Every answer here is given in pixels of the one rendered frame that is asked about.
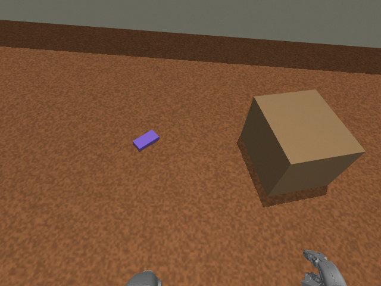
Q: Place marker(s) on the right robot hand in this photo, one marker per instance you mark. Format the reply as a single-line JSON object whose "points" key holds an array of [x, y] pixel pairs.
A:
{"points": [[328, 272]]}

